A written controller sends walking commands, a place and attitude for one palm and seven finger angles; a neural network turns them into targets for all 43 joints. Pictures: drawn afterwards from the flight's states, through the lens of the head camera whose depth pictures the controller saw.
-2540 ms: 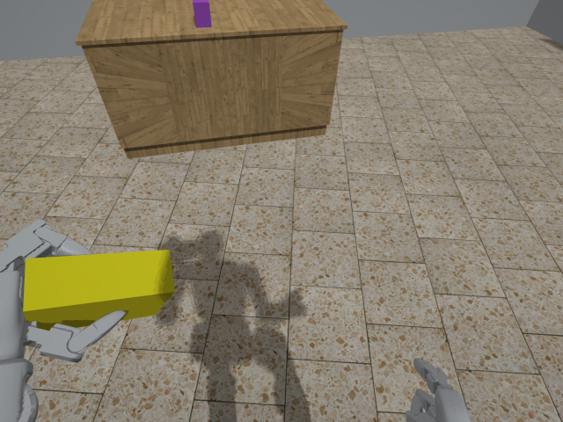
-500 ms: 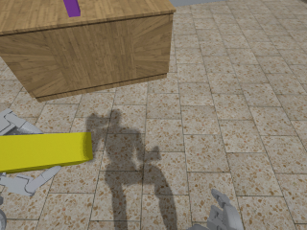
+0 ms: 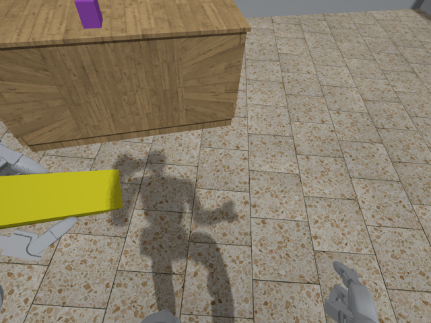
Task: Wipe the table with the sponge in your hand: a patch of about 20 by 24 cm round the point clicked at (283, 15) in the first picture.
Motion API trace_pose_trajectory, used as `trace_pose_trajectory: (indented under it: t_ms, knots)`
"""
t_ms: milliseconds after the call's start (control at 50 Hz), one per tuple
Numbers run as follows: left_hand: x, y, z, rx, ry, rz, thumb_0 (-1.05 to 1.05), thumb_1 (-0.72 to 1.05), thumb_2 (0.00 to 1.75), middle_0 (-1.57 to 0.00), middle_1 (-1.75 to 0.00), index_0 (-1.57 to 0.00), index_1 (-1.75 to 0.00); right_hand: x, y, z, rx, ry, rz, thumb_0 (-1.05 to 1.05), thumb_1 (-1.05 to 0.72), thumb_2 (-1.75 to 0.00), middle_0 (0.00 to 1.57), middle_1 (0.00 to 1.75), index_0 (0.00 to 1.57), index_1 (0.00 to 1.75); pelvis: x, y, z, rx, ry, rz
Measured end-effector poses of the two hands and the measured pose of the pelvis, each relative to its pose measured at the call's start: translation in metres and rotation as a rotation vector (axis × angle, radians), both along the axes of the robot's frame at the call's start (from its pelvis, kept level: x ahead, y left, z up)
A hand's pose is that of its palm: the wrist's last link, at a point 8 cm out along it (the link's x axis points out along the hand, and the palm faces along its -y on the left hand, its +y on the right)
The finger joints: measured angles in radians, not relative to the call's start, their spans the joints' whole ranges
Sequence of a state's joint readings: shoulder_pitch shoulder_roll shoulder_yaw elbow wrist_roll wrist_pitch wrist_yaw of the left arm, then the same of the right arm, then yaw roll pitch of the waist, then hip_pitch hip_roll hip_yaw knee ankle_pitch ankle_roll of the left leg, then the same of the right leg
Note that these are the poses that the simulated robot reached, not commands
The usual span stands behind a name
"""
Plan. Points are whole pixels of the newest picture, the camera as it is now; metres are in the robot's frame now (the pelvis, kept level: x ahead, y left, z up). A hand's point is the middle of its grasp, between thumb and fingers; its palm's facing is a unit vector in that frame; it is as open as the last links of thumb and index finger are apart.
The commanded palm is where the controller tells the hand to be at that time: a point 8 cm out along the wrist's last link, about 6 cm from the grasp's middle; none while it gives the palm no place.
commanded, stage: walk to a spot facing it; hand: left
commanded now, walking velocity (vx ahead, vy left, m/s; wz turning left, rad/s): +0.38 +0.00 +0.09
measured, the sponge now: (75, 197) +0.24 +0.21 +0.17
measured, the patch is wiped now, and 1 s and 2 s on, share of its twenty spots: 0.00 0.00 0.00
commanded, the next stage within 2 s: turn to face it in 1.70 s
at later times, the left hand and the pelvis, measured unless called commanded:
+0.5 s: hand (107, 134) +0.35 +0.20 +0.18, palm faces +0.44 -0.78 -0.44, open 9.4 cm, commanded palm +0.28 +0.24 +0.20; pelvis +0.15 -0.05 +0.02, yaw +5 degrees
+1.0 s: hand (121, 70) +0.48 +0.21 +0.20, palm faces +0.47 -0.73 -0.49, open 9.4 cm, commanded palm +0.43 +0.24 +0.20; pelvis +0.30 -0.05 +0.02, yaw +6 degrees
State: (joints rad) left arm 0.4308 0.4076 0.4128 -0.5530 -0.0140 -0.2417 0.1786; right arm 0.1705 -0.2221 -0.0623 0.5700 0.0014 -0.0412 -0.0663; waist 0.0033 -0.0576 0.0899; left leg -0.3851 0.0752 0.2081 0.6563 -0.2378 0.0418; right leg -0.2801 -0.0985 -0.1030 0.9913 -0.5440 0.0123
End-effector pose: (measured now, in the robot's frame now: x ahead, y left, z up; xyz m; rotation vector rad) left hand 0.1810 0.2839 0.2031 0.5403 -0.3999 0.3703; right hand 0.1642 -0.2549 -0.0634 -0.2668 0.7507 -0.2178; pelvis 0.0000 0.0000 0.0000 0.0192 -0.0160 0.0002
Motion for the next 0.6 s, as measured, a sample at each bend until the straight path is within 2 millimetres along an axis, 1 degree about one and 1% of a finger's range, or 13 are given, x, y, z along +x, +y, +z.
trace_pose_trajectory:
  t_ms: [60,120,180,220,260,320,360,380,440,500,540,600]
  knots:
    - [0.024,0.002,0.0,-0.021,0.018,0.008,-0.01,-0.43,1.01,-0.81,-1.37,-0.81,-1.37,0.022,0.023,0.002,0.075,-0.021,0.028,0.01,-0.9,-0.9,0.2,0.3,0.19,0.3,0.014,-0.003,0.006,-0.018,0.007,0.007]
    - [0.035,-0.01,0.008,-0.026,0.038,-0.009,-0.01,-0.43,1.01,-0.81,-1.37,-0.81,-1.37,0.038,0.041,0.005,0.141,-0.03,0.061,0.01,-0.9,-0.9,0.2,0.3,0.2,0.3,0.029,-0.008,0.014,-0.034,0.02,0.003]
    - [0.041,-0.025,0.017,-0.011,0.06,-0.023,-0.01,-0.43,1.01,-0.81,-1.37,-0.81,-1.37,0.051,0.05,0.003,0.187,-0.019,0.088,0.01,-0.9,-0.9,0.2,0.3,0.2,0.3,0.048,-0.016,0.02,-0.045,0.027,0.005]
    - [0.047,-0.033,0.021,0.007,0.078,-0.01,-0.01,-0.43,1.01,-0.81,-1.37,-0.81,-1.37,0.059,0.05,-0.002,0.207,0.0,0.1,0.01,-0.9,-0.9,0.21,0.3,0.2,0.3,0.062,-0.023,0.022,-0.048,0.026,0.011]
    - [0.055,-0.038,0.02,0.027,0.094,0.023,-0.01,-0.43,1.01,-0.81,-1.37,-0.81,-1.37,0.07,0.044,-0.011,0.22,0.022,0.111,0.01,-0.9,-0.9,0.21,0.3,0.2,0.3,0.076,-0.033,0.019,-0.047,0.02,0.021]
    - [0.07,-0.045,0.009,0.053,0.09,0.085,-0.01,-0.43,1.01,-0.81,-1.37,-0.81,-1.37,0.09,0.026,-0.033,0.214,0.047,0.131,0.01,-0.89,-0.9,0.21,0.3,0.2,0.3,0.096,-0.049,0.003,-0.025,0.011,0.045]
    - [0.082,-0.047,-0.001,0.007,0.097,0.112,-0.01,-0.43,1.01,-0.81,-1.37,-0.81,-1.37,0.104,0.011,-0.043,0.18,0.084,0.146,0.01,-0.9,-0.9,0.21,0.3,0.2,0.3,0.105,-0.052,0.0,-0.03,0.0,0.06]
    - [0.089,-0.048,-0.005,-0.022,0.108,0.119,-0.01,-0.43,1.01,-0.81,-1.37,-0.81,-1.37,0.11,0.003,-0.043,0.163,0.101,0.145,0.01,-0.9,-0.9,0.21,0.3,0.2,0.3,0.11,-0.053,0.001,-0.029,-0.004,0.064]
    - [0.106,-0.051,-0.011,-0.068,0.141,0.114,-0.01,-0.43,1.01,-0.81,-1.37,-0.81,-1.37,0.129,-0.019,-0.032,0.108,0.121,0.123,0.01,-0.9,-0.9,0.21,0.3,0.2,0.3,0.127,-0.054,0.009,-0.024,-0.001,0.078]
    - [0.123,-0.052,-0.009,-0.065,0.157,0.09,-0.01,-0.43,1.01,-0.81,-1.37,-0.81,-1.37,0.149,-0.036,-0.013,0.052,0.111,0.099,0.01,-0.9,-0.9,0.2,0.3,0.2,0.3,0.146,-0.054,0.016,-0.017,0.012,0.091]
    - [0.133,-0.05,-0.003,-0.048,0.141,0.073,-0.01,-0.43,1.01,-0.81,-1.37,-0.81,-1.37,0.163,-0.042,-0.001,0.013,0.096,0.095,0.01,-0.9,-0.9,0.2,0.3,0.2,0.3,0.159,-0.052,0.018,-0.014,0.019,0.094]
    - [0.147,-0.04,0.004,-0.026,0.083,0.06,-0.01,-0.43,1.01,-0.81,-1.37,-0.81,-1.37,0.187,-0.042,0.01,-0.038,0.064,0.095,0.01,-0.9,-0.9,0.2,0.3,0.2,0.3,0.18,-0.043,0.015,-0.02,0.018,0.098]
